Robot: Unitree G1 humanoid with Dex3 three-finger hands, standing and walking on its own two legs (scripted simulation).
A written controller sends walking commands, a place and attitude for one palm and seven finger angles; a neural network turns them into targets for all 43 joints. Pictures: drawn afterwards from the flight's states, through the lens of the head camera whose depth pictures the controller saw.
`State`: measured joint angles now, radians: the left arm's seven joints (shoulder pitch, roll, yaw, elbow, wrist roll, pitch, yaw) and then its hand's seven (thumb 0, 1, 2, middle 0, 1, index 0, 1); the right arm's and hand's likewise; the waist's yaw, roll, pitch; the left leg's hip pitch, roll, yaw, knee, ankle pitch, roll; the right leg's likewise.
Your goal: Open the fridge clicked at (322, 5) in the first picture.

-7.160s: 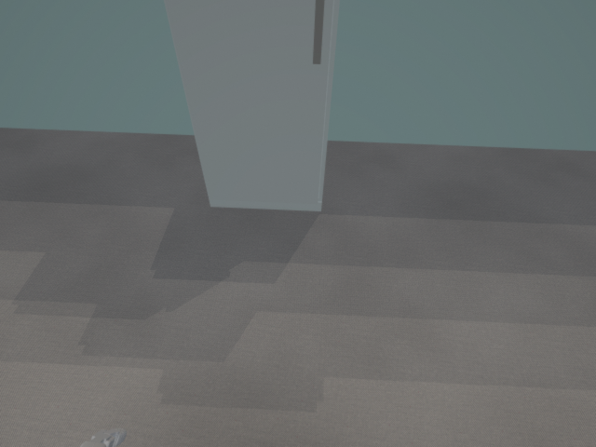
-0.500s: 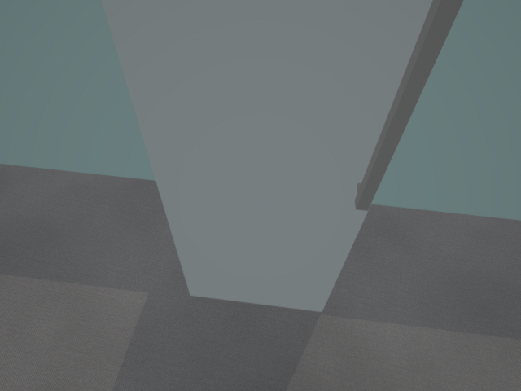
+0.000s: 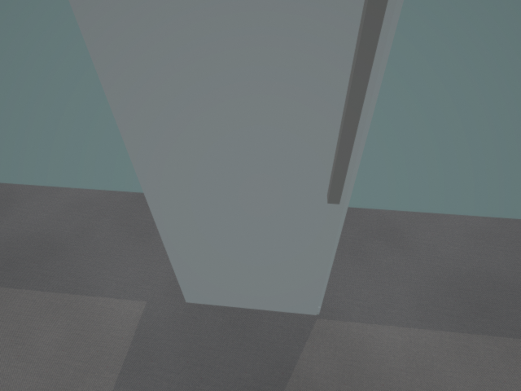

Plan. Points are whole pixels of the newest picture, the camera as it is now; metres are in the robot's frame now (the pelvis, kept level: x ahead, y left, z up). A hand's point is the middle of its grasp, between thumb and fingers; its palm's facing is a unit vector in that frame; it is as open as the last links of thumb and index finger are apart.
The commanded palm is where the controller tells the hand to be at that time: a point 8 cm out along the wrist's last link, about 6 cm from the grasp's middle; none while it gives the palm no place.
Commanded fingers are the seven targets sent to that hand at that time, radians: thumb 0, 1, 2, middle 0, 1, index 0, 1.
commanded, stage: look again from close up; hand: right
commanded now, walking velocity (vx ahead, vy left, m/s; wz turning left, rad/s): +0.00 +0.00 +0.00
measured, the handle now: (352, 97) +0.52 -0.13 +0.22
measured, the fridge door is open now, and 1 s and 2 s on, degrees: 0 0 0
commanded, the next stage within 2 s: none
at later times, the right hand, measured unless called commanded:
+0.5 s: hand out of the picture -0.04 -0.17 -0.18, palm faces +0.01 +0.99 -0.16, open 7.4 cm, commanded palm none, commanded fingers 0.00 -0.90 -0.90 0.20 0.30 0.20 0.30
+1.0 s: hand out of the picture -0.01 -0.15 -0.18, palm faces +0.01 +0.99 -0.16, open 7.4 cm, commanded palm none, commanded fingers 0.00 -0.90 -0.90 0.20 0.30 0.20 0.30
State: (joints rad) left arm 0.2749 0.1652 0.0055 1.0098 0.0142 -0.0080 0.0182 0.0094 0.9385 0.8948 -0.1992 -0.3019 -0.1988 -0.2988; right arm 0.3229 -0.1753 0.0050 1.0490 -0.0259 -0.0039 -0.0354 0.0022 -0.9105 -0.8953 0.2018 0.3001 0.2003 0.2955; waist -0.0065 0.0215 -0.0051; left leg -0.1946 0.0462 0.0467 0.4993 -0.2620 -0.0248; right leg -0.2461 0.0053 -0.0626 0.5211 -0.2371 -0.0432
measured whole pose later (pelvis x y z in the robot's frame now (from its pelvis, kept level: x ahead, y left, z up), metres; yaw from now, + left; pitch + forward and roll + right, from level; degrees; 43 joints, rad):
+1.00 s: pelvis -0.01 +0.01 +0.00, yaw +1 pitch -2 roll +0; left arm 0.29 0.13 0.00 1.11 0.01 -0.01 0.01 0.01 0.92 0.89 -0.20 -0.30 -0.20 -0.30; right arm 0.33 -0.14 0.01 1.07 -0.02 -0.02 -0.03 0.00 -0.91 -0.90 0.20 0.30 0.20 0.30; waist 0.00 0.02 0.03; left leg -0.20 0.04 0.04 0.46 -0.22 -0.02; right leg -0.24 0.00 -0.07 0.46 -0.19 -0.03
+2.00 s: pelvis +0.00 +0.01 +0.01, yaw +1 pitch -2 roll +0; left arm 0.29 0.14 0.00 1.12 0.01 -0.01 0.02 0.01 0.92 0.89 -0.20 -0.30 -0.20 -0.30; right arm 0.33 -0.13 0.01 1.09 -0.02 -0.02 -0.03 0.00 -0.91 -0.90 0.20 0.30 0.20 0.30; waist 0.00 0.01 0.03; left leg -0.19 0.03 0.03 0.45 -0.23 -0.01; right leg -0.22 -0.01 -0.08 0.44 -0.19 -0.02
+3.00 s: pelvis +0.01 +0.01 +0.01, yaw +2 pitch -2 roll +0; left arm 0.28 0.14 -0.01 1.13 0.01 -0.02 0.02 0.01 0.91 0.89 -0.20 -0.30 -0.20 -0.30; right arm 0.32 -0.14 0.01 1.10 -0.02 -0.02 -0.03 0.00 -0.91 -0.90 0.20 0.30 0.20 0.30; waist 0.00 0.02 0.04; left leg -0.17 0.02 0.02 0.43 -0.23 -0.01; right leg -0.20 -0.01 -0.08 0.42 -0.20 -0.02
